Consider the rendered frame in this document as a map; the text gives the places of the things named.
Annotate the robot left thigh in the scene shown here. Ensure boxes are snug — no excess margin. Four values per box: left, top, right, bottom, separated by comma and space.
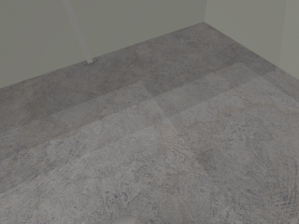
113, 215, 143, 224

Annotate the panel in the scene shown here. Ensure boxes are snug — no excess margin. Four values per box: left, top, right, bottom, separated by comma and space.
62, 0, 93, 63

